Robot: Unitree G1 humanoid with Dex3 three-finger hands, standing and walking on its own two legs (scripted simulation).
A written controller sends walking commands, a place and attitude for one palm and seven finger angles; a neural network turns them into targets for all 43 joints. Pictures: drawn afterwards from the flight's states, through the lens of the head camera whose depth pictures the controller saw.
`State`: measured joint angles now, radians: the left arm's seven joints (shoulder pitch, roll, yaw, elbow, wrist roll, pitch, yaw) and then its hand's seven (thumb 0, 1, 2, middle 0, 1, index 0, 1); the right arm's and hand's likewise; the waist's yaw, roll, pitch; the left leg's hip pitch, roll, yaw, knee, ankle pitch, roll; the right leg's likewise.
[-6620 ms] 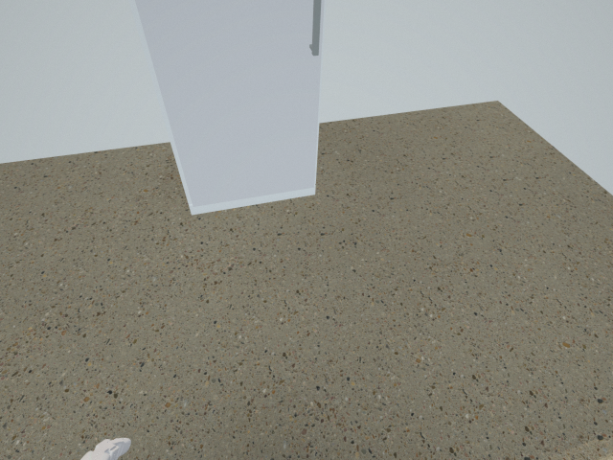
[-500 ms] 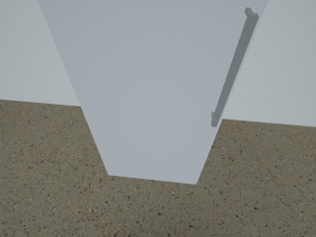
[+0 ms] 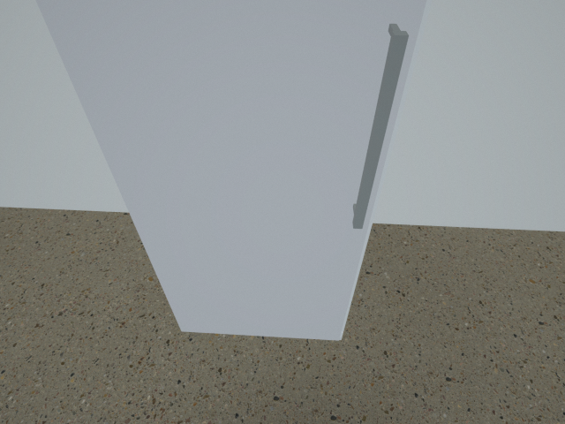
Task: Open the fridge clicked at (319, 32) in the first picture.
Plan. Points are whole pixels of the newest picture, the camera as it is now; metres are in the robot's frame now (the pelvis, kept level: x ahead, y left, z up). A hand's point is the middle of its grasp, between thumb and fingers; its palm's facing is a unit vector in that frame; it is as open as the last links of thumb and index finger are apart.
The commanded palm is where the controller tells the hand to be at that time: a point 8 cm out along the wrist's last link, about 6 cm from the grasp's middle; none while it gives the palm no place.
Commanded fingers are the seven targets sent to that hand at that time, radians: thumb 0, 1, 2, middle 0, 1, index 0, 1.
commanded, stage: come to a stop and stand still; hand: right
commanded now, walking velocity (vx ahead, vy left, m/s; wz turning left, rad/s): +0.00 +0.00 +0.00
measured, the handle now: (372, 144) +0.54 -0.12 +0.15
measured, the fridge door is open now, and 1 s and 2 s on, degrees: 0 0 0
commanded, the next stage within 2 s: look again from close up in 0.34 s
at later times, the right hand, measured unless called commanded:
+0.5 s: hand out of the picture +0.00 -0.25 -0.16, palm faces -0.03 +0.95 -0.31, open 7.4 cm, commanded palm none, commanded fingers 0.00 -0.90 -0.90 0.20 0.30 0.20 0.30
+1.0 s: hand out of the picture +0.03 -0.23 -0.16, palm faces -0.04 +0.96 -0.29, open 7.4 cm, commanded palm none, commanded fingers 0.00 -0.90 -0.90 0.20 0.30 0.20 0.30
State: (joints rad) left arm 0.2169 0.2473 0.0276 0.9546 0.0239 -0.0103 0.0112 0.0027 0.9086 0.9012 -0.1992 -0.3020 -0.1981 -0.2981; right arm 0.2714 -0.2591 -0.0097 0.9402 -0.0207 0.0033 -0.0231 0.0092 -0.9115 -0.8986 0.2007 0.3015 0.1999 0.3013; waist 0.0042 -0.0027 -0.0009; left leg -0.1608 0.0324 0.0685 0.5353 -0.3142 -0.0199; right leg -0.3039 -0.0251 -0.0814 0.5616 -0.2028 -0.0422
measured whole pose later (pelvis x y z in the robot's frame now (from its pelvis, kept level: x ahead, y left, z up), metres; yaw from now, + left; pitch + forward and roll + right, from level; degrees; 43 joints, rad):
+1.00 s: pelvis -0.01 +0.00 +0.01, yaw +0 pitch -3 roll +1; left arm 0.17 0.28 0.01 1.09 0.01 0.00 -0.01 0.00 0.90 0.90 -0.20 -0.30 -0.20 -0.30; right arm 0.24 -0.29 0.02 1.06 -0.02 0.00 -0.01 0.01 -0.91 -0.90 0.20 0.30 0.20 0.30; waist 0.01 0.00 0.03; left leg -0.11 0.04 0.07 0.39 -0.23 -0.03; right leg -0.24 -0.01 -0.08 0.38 -0.10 -0.04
